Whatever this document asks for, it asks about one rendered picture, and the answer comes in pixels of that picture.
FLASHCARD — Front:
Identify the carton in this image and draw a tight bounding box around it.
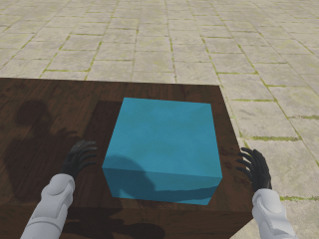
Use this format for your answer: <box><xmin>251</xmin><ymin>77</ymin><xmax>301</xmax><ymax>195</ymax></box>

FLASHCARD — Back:
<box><xmin>102</xmin><ymin>98</ymin><xmax>222</xmax><ymax>205</ymax></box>

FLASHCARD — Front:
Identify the left robot hand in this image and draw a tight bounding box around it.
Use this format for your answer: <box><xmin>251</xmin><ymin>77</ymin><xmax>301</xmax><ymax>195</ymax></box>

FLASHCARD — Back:
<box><xmin>59</xmin><ymin>139</ymin><xmax>98</xmax><ymax>180</ymax></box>

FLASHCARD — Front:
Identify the right robot forearm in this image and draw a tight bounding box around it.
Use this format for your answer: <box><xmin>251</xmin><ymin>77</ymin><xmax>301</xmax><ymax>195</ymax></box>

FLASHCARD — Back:
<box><xmin>251</xmin><ymin>188</ymin><xmax>299</xmax><ymax>239</ymax></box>

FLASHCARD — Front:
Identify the right robot hand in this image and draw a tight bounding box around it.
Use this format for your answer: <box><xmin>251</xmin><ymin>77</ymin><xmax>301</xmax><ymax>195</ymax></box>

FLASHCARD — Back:
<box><xmin>235</xmin><ymin>147</ymin><xmax>272</xmax><ymax>193</ymax></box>

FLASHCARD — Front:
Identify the pedestal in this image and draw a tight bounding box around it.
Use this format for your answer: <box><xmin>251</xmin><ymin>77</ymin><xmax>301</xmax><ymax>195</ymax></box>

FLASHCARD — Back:
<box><xmin>0</xmin><ymin>77</ymin><xmax>255</xmax><ymax>239</ymax></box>

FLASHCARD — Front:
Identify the left robot forearm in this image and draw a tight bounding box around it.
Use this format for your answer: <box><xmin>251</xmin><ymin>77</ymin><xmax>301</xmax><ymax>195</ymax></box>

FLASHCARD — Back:
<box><xmin>20</xmin><ymin>173</ymin><xmax>75</xmax><ymax>239</ymax></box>

